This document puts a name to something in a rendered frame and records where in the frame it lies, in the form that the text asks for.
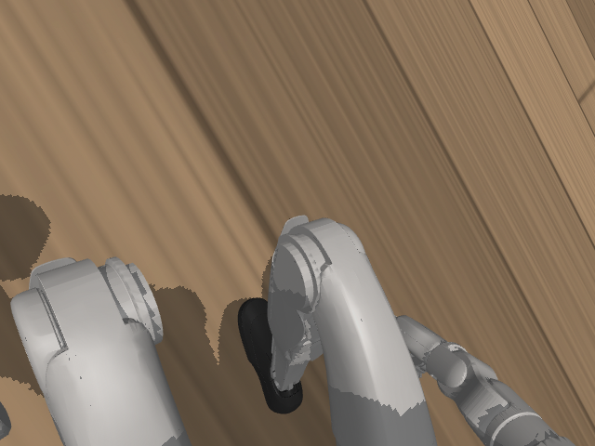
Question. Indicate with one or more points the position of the right robot foot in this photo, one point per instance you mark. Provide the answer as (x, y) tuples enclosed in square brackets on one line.
[(256, 337)]

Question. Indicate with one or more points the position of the right robot arm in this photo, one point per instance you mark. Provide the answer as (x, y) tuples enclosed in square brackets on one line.
[(497, 415)]

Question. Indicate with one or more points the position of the right robot hand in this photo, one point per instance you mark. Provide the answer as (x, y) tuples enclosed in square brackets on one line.
[(421, 341)]

